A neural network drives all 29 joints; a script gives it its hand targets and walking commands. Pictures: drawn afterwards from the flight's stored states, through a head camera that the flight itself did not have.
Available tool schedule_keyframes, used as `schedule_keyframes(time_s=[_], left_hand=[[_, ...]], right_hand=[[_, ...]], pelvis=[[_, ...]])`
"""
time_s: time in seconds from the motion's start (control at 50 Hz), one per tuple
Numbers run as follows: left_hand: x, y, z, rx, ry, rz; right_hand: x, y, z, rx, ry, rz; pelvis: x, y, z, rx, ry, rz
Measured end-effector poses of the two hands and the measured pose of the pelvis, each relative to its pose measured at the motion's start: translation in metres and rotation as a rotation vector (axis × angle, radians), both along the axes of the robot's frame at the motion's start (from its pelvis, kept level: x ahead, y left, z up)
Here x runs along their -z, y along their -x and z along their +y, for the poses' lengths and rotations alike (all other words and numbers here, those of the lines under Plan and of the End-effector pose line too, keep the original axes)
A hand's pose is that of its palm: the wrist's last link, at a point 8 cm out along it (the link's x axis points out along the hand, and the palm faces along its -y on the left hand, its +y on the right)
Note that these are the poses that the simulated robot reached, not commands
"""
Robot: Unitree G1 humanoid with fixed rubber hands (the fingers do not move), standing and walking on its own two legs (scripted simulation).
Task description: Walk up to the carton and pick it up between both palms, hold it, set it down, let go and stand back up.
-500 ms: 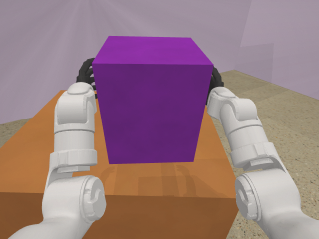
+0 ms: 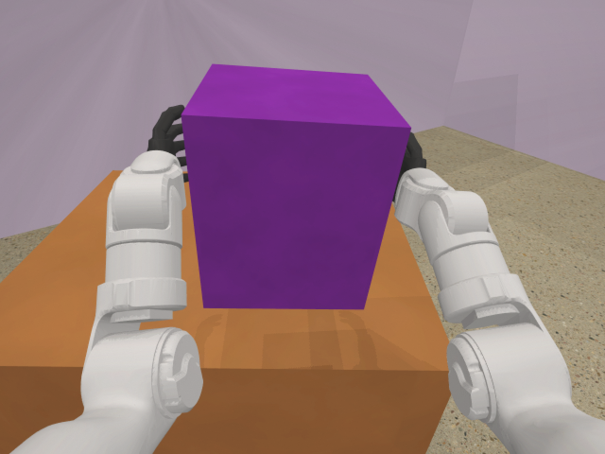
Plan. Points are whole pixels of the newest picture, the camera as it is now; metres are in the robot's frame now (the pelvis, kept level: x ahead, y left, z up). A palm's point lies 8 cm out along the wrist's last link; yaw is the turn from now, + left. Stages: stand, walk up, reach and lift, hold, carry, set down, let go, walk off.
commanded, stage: hold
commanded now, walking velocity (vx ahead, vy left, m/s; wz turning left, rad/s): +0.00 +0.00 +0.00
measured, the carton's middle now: (288, 187) +0.40 +0.00 +0.25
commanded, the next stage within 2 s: none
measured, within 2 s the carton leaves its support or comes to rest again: neither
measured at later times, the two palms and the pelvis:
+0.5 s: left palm (156, 171) +0.37 +0.15 +0.29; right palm (401, 183) +0.37 -0.15 +0.27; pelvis +0.00 +0.00 +0.00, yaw +0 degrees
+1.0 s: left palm (160, 167) +0.38 +0.15 +0.29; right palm (403, 185) +0.37 -0.15 +0.26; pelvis +0.00 +0.00 +0.00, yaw +0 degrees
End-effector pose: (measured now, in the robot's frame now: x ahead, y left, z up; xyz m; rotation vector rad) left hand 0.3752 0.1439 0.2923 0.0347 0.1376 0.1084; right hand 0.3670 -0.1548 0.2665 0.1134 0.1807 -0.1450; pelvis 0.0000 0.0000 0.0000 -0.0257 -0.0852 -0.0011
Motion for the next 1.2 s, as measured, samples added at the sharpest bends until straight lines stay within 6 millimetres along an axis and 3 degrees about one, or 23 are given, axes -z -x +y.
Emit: schedule_keyframes(time_s=[0.4, 1.0, 1.2], left_hand=[[0.007, 0.001, 0.010, -0.008, 0.019, 0.000], [0.001, 0.000, 0.005, -0.008, 0.005, -0.005], [0.004, 0.000, 0.012, -0.011, 0.028, -0.008]], right_hand=[[0.000, -0.001, 0.010, -0.007, 0.016, 0.000], [0.004, -0.002, 0.005, -0.012, 0.017, -0.004], [-0.008, -0.004, 0.011, -0.012, 0.036, -0.009]], pelvis=[[0.000, -0.001, -0.001, -0.007, 0.001, -0.010], [0.000, -0.003, -0.001, -0.001, 0.000, -0.014], [0.001, -0.004, -0.002, 0.002, 0.004, -0.004]])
